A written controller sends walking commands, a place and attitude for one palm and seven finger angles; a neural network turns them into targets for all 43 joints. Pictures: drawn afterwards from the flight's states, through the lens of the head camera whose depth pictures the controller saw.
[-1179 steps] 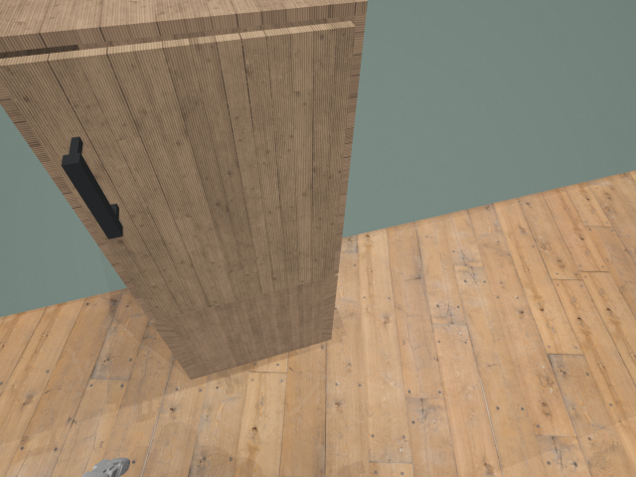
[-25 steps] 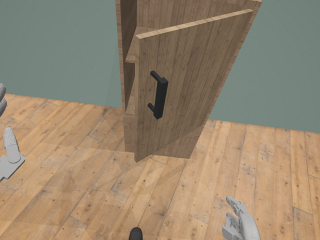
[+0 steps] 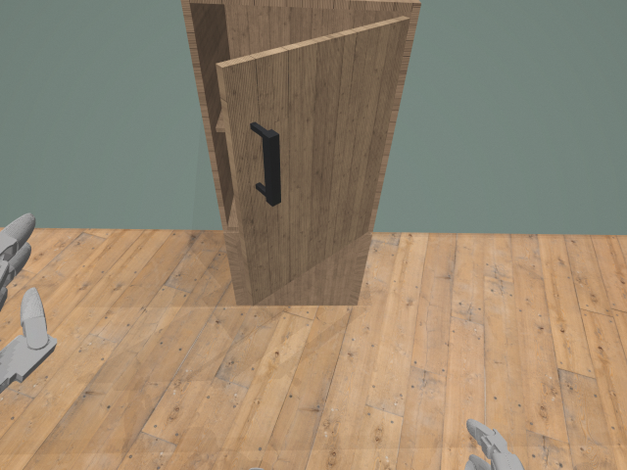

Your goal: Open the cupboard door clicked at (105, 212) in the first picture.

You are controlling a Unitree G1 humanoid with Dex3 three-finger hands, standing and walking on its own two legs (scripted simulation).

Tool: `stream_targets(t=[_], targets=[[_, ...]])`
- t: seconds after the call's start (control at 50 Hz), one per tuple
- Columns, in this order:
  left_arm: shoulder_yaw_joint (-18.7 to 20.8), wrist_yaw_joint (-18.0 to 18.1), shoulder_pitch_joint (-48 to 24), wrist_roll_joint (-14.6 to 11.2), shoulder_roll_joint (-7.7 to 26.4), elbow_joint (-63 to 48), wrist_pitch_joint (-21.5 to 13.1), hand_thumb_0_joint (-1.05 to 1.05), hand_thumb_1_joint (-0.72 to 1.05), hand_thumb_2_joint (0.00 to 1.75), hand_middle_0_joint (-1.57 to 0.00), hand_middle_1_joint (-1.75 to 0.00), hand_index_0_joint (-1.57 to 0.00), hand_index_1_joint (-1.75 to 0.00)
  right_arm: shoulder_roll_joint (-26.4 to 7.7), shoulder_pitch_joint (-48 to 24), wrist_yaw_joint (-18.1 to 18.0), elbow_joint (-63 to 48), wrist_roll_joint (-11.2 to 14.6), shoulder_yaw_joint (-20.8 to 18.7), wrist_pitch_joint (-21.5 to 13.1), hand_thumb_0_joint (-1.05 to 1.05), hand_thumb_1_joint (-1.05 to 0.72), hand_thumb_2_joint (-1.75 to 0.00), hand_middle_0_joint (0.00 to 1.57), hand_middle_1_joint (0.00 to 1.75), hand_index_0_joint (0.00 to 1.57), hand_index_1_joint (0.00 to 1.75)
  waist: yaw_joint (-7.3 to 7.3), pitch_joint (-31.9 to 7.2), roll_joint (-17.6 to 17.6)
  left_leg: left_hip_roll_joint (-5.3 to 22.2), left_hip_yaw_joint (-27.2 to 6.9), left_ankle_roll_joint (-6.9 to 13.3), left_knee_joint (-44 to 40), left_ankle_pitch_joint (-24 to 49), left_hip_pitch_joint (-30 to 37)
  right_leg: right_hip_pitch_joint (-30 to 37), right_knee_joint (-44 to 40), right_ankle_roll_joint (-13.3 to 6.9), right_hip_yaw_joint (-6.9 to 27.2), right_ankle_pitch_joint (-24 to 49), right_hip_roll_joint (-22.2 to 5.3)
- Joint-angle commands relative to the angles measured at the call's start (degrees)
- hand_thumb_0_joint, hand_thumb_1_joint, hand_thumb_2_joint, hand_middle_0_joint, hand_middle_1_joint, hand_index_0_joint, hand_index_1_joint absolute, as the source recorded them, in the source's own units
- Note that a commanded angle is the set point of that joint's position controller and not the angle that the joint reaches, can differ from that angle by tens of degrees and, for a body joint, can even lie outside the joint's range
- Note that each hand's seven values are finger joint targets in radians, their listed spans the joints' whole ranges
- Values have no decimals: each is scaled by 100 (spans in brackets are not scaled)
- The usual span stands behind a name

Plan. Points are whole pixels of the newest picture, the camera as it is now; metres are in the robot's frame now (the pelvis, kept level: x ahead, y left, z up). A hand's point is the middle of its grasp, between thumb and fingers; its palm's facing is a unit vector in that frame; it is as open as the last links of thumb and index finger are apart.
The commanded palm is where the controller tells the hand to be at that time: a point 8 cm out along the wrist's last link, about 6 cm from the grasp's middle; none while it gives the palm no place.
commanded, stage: stop stepping back and stand still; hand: left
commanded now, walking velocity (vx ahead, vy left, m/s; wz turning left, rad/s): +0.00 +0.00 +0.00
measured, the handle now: (265, 165) +0.58 +0.09 +0.09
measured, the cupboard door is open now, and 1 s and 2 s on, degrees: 40 40 40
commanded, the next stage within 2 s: let the arm hang, fingers relaxed in 0.68 s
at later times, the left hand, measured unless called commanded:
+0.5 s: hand out of the picture +0.15 +0.30 +0.17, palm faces +0.40 -0.79 -0.46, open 7.4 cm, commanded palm +0.10 +0.34 +0.18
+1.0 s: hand out of the picture +0.08 +0.27 -0.11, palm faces -0.03 -0.94 -0.33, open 7.4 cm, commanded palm none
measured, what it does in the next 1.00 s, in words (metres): steps on the spot: left foot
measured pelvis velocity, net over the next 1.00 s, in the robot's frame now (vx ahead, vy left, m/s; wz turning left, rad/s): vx -0.05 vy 0.04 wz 0.04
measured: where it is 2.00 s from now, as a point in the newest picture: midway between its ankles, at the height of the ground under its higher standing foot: outside the picture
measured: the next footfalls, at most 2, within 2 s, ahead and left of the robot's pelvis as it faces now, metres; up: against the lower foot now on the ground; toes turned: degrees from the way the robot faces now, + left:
left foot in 0.18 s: +0.05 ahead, +0.15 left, +0.00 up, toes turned +1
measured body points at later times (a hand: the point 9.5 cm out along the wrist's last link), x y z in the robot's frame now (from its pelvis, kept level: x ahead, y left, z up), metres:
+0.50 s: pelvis -0.04 +0.04 +0.01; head -0.04 +0.06 +0.46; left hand +0.13 +0.34 +0.20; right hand +0.15 -0.17 -0.06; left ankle +0.01 +0.15 -0.73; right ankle -0.02 -0.09 -0.73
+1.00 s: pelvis -0.05 +0.04 +0.00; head -0.04 +0.03 +0.45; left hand +0.08 +0.31 -0.09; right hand +0.08 -0.23 -0.13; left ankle +0.01 +0.15 -0.73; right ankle -0.02 -0.09 -0.73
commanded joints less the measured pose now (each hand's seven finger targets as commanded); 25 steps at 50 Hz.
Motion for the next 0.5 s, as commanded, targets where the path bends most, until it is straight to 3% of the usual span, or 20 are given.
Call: stream_targets(t=[0.0,0.04,0.08,0.12,0.14,0.16,0.18,0.2,0.22,0.28,0.3,0.32,0.4,0.44,0.48], targets=[[1209,242,-475,37,1263,-1404,-578,0,90,90,-20,-30,-20,-30,-666,-707,-113,-719,-51,-302,-280,0,-90,-90,20,30,20,30,137,98,-108,426,-320,-174,1837,-356,-60,-1411,-2249,-581,2039,-1638,-1817],[1016,314,-730,111,1012,-663,-603,0,90,90,-20,-30,-20,-30,-601,-711,-252,-698,-33,-233,-344,0,-90,-90,20,30,20,30,192,282,-184,558,-70,-59,538,-301,388,-1094,-1892,-393,1376,-692,-1421],[842,379,-1092,143,851,-171,-607,0,90,90,-20,-30,-20,-30,-645,-651,-347,-542,-17,-230,-463,0,-90,-90,20,30,20,30,242,227,-46,431,152,63,-651,-80,1049,-911,-1614,-250,1154,-250,-1223],[605,372,-1230,149,685,18,-599,0,90,90,-20,-30,-20,-30,-731,-581,-386,-497,-1,-262,-574,0,-90,-90,20,30,20,30,269,175,235,481,-14,148,-1558,257,1642,-789,-1269,30,955,205,-916],[479,345,-1296,140,610,-125,-616,0,90,90,-20,-30,-20,-30,-829,-611,-376,-558,-3,-305,-602,0,-90,-90,20,30,20,30,320,82,504,721,-302,222,-1679,659,1753,-673,-1038,181,859,475,-669],[488,326,-1289,151,662,-250,-622,0,90,90,-20,-30,-20,-30,-882,-624,-355,-615,21,-322,-614,0,-90,-90,20,30,20,30,373,-58,512,901,-487,293,-1625,1192,1802,-514,-931,315,760,886,-491],[469,294,-1297,145,688,-437,-621,0,90,90,-20,-30,-20,-30,-934,-628,-323,-683,59,-344,-616,0,-90,-90,20,30,20,30,385,-214,178,938,-477,277,-1481,1733,1804,-238,-880,387,709,1432,-435],[557,261,-963,123,768,-247,-599,0,90,90,-20,-30,-20,-30,-869,-592,-313,-644,71,-348,-617,0,-90,-90,20,30,20,30,353,-365,-54,857,-334,236,-1406,1738,1830,-127,-923,379,705,1592,-472],[456,209,-961,138,676,-504,-594,0,90,90,-20,-30,-20,-30,-759,-657,-281,-693,42,-253,-596,0,-90,-90,20,30,20,30,305,-296,280,760,-315,225,-1532,1693,1552,-2,-846,361,512,1551,-450],[570,205,-1012,145,789,-967,-616,0,90,90,-20,-30,-20,-30,-782,-791,-210,-810,40,-240,-616,0,-90,-90,20,30,20,30,354,-263,272,693,-320,176,-1778,1173,1204,241,-907,374,416,1094,-332],[745,228,-910,132,973,-1110,-638,0,90,90,-20,-30,-20,-30,-789,-807,-217,-817,25,-252,-628,0,-90,-90,20,30,20,30,372,-303,436,685,-342,173,-1896,879,1207,257,-955,364,412,932,-350],[759,240,-724,118,882,-1108,-645,0,90,90,-20,-30,-20,-30,-730,-788,-203,-867,19,-221,-628,0,-90,-90,20,30,20,30,374,-334,464,693,-376,174,-1991,690,1128,339,-940,360,373,820,-326],[1036,264,-322,87,1002,-1101,-667,0,90,90,-20,-30,-20,-30,-696,-793,-179,-947,-11,-187,-609,0,-90,-90,20,30,20,30,393,-245,1217,729,-462,122,-2458,-151,843,440,-913,368,196,406,-178],[924,263,-346,92,826,-938,-666,0,90,90,-20,-30,-20,-30,-650,-781,-174,-958,3,-154,-583,0,-90,-90,20,30,20,30,362,-124,1168,784,-502,124,-2586,-632,659,462,-935,385,179,262,-124],[837,251,-399,91,719,-714,-642,0,90,90,-20,-30,-20,-30,-658,-737,-176,-946,8,-159,-567,0,-90,-90,20,30,20,30,343,-66,906,752,-438,117,-2503,-661,664,406,-1073,385,220,321,-144]])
